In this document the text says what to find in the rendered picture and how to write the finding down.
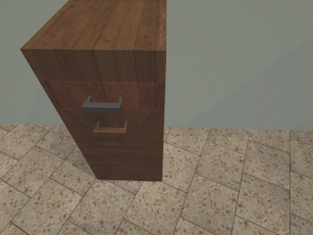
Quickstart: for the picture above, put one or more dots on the handle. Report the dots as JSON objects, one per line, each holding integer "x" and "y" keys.
{"x": 110, "y": 131}
{"x": 102, "y": 107}

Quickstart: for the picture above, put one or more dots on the cabinet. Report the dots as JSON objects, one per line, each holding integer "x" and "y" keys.
{"x": 108, "y": 41}

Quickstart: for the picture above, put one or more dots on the drawer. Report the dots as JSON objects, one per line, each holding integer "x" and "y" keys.
{"x": 137, "y": 96}

